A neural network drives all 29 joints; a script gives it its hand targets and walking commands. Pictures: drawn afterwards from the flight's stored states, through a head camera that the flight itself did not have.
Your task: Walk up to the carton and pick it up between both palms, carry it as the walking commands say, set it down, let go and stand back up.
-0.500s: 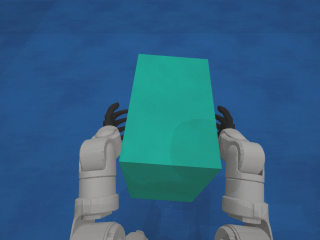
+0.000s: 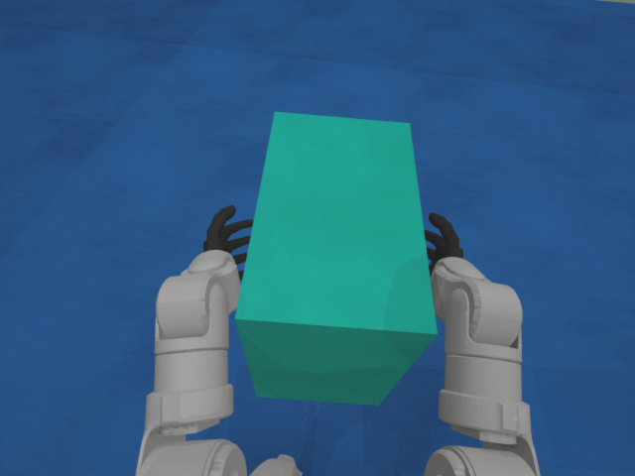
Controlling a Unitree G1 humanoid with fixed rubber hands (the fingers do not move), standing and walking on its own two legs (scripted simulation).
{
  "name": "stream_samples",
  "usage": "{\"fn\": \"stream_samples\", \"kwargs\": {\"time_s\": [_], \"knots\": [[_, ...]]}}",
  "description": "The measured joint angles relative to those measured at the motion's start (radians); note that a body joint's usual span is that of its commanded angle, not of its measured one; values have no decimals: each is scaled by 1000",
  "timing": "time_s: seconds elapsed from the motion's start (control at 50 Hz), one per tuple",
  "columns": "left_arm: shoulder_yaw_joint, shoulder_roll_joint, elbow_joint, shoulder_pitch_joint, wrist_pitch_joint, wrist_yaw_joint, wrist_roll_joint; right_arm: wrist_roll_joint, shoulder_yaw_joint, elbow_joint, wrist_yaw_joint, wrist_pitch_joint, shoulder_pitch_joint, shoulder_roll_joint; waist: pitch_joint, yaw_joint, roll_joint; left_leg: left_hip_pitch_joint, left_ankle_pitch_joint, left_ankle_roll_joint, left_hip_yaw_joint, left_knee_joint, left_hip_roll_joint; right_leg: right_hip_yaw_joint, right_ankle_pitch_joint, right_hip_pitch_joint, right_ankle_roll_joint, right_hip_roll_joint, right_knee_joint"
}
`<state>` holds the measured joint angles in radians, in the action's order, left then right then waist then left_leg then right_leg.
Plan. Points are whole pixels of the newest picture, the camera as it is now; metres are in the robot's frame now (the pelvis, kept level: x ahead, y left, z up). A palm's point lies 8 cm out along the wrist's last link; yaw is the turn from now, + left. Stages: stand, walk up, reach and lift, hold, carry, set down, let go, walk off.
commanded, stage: carry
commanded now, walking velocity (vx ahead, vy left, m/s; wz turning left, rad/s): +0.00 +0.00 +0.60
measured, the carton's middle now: (329, 266) +0.37 +0.01 +0.03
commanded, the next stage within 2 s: none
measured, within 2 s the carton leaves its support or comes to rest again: neither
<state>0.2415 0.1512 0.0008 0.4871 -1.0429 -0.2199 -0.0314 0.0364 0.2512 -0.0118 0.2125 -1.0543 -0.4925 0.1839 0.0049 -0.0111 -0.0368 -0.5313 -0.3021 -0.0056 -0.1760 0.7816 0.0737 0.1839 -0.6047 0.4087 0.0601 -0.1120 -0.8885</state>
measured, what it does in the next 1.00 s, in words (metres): steps to the left, turning left: right foot, then left foot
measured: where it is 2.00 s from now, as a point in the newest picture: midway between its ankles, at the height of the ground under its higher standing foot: outside the picture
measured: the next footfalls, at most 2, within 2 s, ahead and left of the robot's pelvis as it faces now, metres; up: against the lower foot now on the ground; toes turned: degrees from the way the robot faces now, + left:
right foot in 0.14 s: +0.00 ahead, -0.08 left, +0.00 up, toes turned -6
left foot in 0.38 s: +0.06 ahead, +0.24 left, +0.00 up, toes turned +4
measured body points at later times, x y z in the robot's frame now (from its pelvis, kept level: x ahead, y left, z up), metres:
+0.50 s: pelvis -0.02 +0.12 +0.00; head +0.02 +0.14 +0.45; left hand +0.28 +0.35 +0.07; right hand +0.35 +0.09 +0.07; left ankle +0.02 +0.24 -0.71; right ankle -0.04 -0.03 -0.68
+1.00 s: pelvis -0.05 +0.25 -0.01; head -0.03 +0.25 +0.44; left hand +0.20 +0.53 +0.09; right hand +0.33 +0.30 +0.09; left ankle -0.07 +0.42 -0.72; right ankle -0.03 +0.06 -0.70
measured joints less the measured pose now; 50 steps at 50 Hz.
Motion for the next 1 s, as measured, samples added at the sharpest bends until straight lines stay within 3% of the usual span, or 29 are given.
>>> {"fn": "stream_samples", "kwargs": {"time_s": [0.1, 0.14, 0.16, 0.2, 0.26, 0.34, 0.38, 0.42, 0.48, 0.58, 0.64, 0.68, 0.72, 0.76, 0.8, 0.9, 0.96, 1.0], "knots": [[0, -4, -25, 0, 9, 4, 0, 0, 0, 6, 2, 17, -14, 7, -10, -1, 0, -1, 93, -15, -23, -106, 47, -3, 21, 12, 0, 84, 70], [-1, 4, -37, 5, 22, 8, 0, 0, 0, 37, 2, 14, -17, 3, -7, -2, -1, -14, 100, -22, -22, -95, 82, -5, 160, -50, -11, 80, 204], [-1, 13, -41, 5, 34, 8, 0, 0, 0, 52, 1, 16, -16, -1, -8, -1, -16, -29, 67, -12, -23, -59, 89, 2, 219, -54, -38, 77, 213], [0, 28, -31, 4, 44, 5, 0, 0, 0, 68, -4, 11, 1, -10, -8, -1, -33, -63, -55, 8, 3, 80, 68, 18, 220, -72, -63, 73, 211], [1, 32, -22, 5, 28, 1, 0, 0, 0, 70, -5, -5, 12, -12, -5, 0, -27, -85, -86, 12, 25, 227, -6, 24, 197, -100, -59, 55, 211], [-7, 38, -4, 5, 28, -3, 0, 0, 0, 76, -5, -24, 16, -26, 17, 1, -18, -61, -87, 12, 25, 169, -85, 40, 169, -103, -16, -1, 172], [-8, 39, -2, 5, 26, -4, 0, 0, 0, 76, -5, -30, 13, -29, 20, 1, -9, -15, -65, 17, 25, 62, -90, 45, 139, -98, 14, -44, 122], [-8, 29, 4, 5, 27, -4, 0, 0, 0, 55, -6, -17, 9, -24, 7, 4, 23, -15, -26, 34, 32, 54, -38, 32, 109, -72, 17, -91, 29], [-7, -3, -2, 1, 1, -3, 0, 0, 0, -4, -3, 5, -9, -4, -17, 4, 9, -17, 7, 11, 6, 12, -9, -4, -22, -7, 17, -18, -78], [-2, -4, -42, 1, 7, 2, 2, 0, 0, 20, -2, 20, -18, 7, -33, 3, -6, -17, 112, -13, -31, -119, 42, -13, -25, 60, 17, 103, -21], [-2, 10, -61, 3, 29, 6, 2, 0, 0, 61, -2, 21, -19, 5, -31, 2, -7, -20, 135, -24, -31, -134, 92, -16, 97, -20, 12, 117, 196], [6, 25, -57, 1, 47, 8, 2, 0, 0, 73, -2, 21, -18, 0, -33, 1, -33, -31, 74, -10, -32, -81, 107, -9, 237, -37, -55, 111, 232], [6, 33, -47, 1, 45, 7, 3, 0, 0, 81, -3, 12, -2, -4, -33, 1, -37, -73, -64, 15, -2, 117, 90, -3, 239, -60, -93, 102, 233], [6, 36, -41, 1, 38, 5, 2, 0, 0, 85, -3, 3, 7, -6, -32, 2, -35, -96, -93, 19, 6, 280, 44, -2, 223, -86, -95, 90, 233], [6, 42, -42, 2, 34, 4, 2, 0, 0, 98, -3, -3, 15, -7, -24, 2, -36, -99, -95, 21, 5, 333, -23, 2, 213, -102, -83, 73, 233], [1, 54, -24, 2, 36, 0, 2, 0, 0, 109, -3, -29, 18, -25, 19, 4, -33, -92, -96, 32, 6, 261, -113, 31, 183, -110, -21, -13, 203], [1, 55, -24, 2, 30, -3, 1, 0, 0, 106, -3, -38, 11, -29, 34, 5, -31, -30, -78, 31, 6, 68, -112, 49, 140, -106, 22, -79, 137], [3, 43, -15, 2, 33, -2, 2, 0, 0, 77, -3, -21, 3, -24, 30, 6, -1, -14, 2, 46, 10, 13, -70, 35, 114, -75, 31, -135, 28]]}}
